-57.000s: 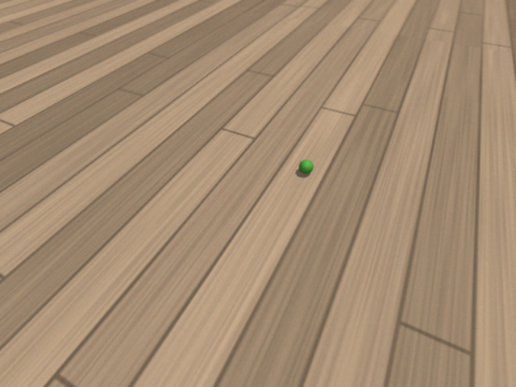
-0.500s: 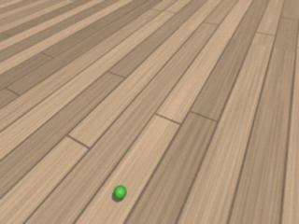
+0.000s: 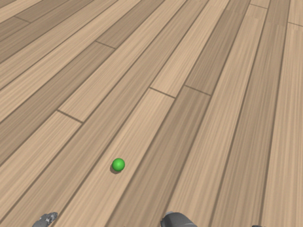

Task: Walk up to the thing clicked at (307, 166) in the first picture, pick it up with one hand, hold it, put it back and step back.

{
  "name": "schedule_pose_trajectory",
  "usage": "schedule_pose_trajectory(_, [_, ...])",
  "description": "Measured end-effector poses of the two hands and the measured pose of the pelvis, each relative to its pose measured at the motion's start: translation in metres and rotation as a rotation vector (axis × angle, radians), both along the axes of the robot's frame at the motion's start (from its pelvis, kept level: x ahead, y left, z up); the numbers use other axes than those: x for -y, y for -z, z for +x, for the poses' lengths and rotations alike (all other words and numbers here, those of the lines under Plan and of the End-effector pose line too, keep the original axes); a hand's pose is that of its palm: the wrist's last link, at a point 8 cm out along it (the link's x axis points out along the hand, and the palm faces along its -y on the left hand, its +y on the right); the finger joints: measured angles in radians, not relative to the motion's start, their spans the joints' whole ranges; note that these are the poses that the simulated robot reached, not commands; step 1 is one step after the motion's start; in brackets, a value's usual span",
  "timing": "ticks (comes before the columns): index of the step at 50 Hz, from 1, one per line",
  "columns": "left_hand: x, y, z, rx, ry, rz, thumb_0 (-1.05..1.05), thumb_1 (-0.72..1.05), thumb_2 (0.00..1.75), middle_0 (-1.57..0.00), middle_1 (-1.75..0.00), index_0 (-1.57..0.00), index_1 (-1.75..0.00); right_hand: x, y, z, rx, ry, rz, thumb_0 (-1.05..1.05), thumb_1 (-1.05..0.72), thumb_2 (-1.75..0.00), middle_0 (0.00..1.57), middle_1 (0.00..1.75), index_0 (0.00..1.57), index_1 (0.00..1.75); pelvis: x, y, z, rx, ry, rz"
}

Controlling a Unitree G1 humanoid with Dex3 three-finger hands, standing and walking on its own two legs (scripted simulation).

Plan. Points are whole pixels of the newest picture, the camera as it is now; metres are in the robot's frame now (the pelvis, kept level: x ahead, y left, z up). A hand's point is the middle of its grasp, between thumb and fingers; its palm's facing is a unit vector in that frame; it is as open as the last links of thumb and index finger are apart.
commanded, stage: step back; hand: left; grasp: from above
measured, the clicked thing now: (118, 164) +0.51 +0.17 -0.73
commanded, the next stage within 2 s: none
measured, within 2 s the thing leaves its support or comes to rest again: neither
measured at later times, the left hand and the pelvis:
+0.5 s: hand out of the picture +0.03 +0.25 -0.14, palm faces +0.00 -0.92 -0.39, open 7.4 cm; pelvis -0.11 -0.01 -0.01, yaw +2 degrees
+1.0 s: hand out of the picture -0.19 +0.26 -0.17, palm faces -0.06 -0.91 -0.40, open 7.4 cm; pelvis -0.28 -0.02 -0.02, yaw -4 degrees
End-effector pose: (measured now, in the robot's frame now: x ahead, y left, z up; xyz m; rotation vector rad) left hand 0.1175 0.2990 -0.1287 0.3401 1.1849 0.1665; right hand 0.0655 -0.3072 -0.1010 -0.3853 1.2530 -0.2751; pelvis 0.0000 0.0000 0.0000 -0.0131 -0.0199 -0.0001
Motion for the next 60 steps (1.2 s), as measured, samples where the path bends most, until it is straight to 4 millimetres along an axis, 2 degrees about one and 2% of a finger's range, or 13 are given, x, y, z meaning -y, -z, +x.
schedule_pose_trajectory(7, [0.003, -0.005, -0.032, -0.016, 0.022, 0.047, 0.01, 0.90, 0.90, -0.20, -0.30, -0.21, -0.30, 0.003, 0.022, -0.007, 0.088, 0.007, 0.056, 0.01, -0.90, -0.90, 0.21, 0.30, 0.20, 0.30, 0.007, 0.012, -0.023, 0.024, 0.040, 0.030])
schedule_pose_trajectory(10, [0.010, -0.013, -0.048, -0.001, 0.019, 0.061, 0.01, 0.90, 0.90, -0.20, -0.30, -0.21, -0.30, 0.008, 0.031, -0.013, 0.102, 0.011, 0.084, 0.01, -0.90, -0.90, 0.21, 0.30, 0.20, 0.30, 0.012, 0.013, -0.034, 0.044, 0.030, -0.005])
schedule_pose_trajectory(15, [0.014, -0.029, -0.070, 0.048, -0.003, 0.064, 0.01, 0.90, 0.90, -0.20, -0.30, -0.21, -0.30, 0.011, 0.023, -0.026, 0.093, -0.014, 0.101, 0.01, -0.90, -0.90, 0.21, 0.30, 0.20, 0.30, 0.020, 0.004, -0.054, 0.037, 0.029, 0.046])
schedule_pose_trajectory(22, [0.013, -0.036, -0.089, 0.114, 0.000, 0.056, 0.01, 0.90, 0.90, -0.20, -0.30, -0.21, -0.30, 0.022, 0.018, -0.066, 0.046, -0.056, 0.042, 0.01, -0.90, -0.90, 0.20, 0.30, 0.20, 0.30, 0.012, 0.002, -0.091, 0.002, -0.005, 0.034])
schedule_pose_trajectory(28, [-0.004, -0.016, -0.119, 0.158, -0.007, 0.023, 0.01, 0.90, 0.90, -0.20, -0.30, -0.21, -0.30, 0.011, 0.016, -0.108, 0.020, -0.090, -0.005, 0.01, -0.90, -0.90, 0.20, 0.30, 0.20, 0.30, -0.003, 0.015, -0.130, 0.021, -0.056, 0.013])
schedule_pose_trajectory(31, [-0.013, -0.005, -0.143, 0.137, -0.024, 0.003, 0.01, 0.90, 0.90, -0.20, -0.30, -0.21, -0.30, -0.002, 0.009, -0.134, 0.022, -0.089, -0.006, 0.01, -0.90, -0.90, 0.20, 0.30, 0.20, 0.30, -0.008, 0.015, -0.150, 0.047, -0.036, 0.037])
schedule_pose_trajectory(35, [-0.019, -0.007, -0.179, 0.084, -0.049, -0.008, 0.01, 0.90, 0.90, -0.20, -0.30, -0.21, -0.30, -0.010, -0.007, -0.162, 0.029, -0.086, -0.005, 0.01, -0.90, -0.90, 0.21, 0.30, 0.20, 0.30, -0.010, 0.003, -0.168, 0.041, -0.043, -0.019])
schedule_pose_trajectory(41, [-0.027, -0.007, -0.239, 0.027, -0.066, 0.012, 0.01, 0.90, 0.90, -0.20, -0.30, -0.21, -0.30, -0.009, -0.017, -0.175, 0.096, -0.098, -0.017, 0.01, -0.89, -0.90, 0.21, 0.30, 0.20, 0.30, -0.006, 0.000, -0.204, 0.019, 0.000, -0.020])
schedule_pose_trajectory(47, [-0.017, -0.001, -0.292, -0.042, -0.028, 0.047, 0.01, 0.91, 0.90, -0.20, -0.30, -0.21, -0.30, 0.008, -0.008, -0.195, 0.196, -0.104, -0.007, 0.01, -0.89, -0.90, 0.21, 0.30, 0.20, 0.30, 0.009, 0.011, -0.251, 0.029, 0.052, -0.001])
schedule_pose_trajectory(51, [0.003, -0.002, -0.326, -0.040, -0.011, 0.061, 0.01, 0.91, 0.90, -0.20, -0.30, -0.21, -0.30, 0.031, 0.010, -0.222, 0.220, -0.083, 0.013, 0.01, -0.89, -0.90, 0.21, 0.30, 0.20, 0.30, 0.022, 0.022, -0.286, 0.051, 0.057, -0.025])
schedule_pose_trajectory(55, [0.021, -0.018, -0.363, -0.030, -0.017, 0.055, 0.01, 0.90, 0.90, -0.20, -0.30, -0.21, -0.30, 0.041, 0.016, -0.265, 0.171, -0.040, 0.039, 0.01, -0.90, -0.90, 0.20, 0.30, 0.20, 0.30, 0.032, 0.014, -0.309, 0.048, 0.056, 0.029])
schedule_pose_trajectory(57, [0.025, -0.026, -0.375, -0.028, -0.026, 0.059, 0.01, 0.90, 0.90, -0.20, -0.30, -0.21, -0.30, 0.044, 0.015, -0.288, 0.143, -0.028, 0.049, 0.01, -0.90, -0.90, 0.20, 0.30, 0.20, 0.30, 0.033, 0.007, -0.319, 0.038, 0.051, 0.047])
schedule_pose_trajectory(60, [0.026, -0.032, -0.380, 0.002, -0.028, 0.069, 0.01, 0.90, 0.90, -0.20, -0.30, -0.21, -0.30, 0.048, 0.017, -0.325, 0.089, -0.023, 0.044, 0.01, -0.90, -0.90, 0.20, 0.30, 0.20, 0.30, 0.033, 0.005, -0.336, 0.015, 0.028, 0.044])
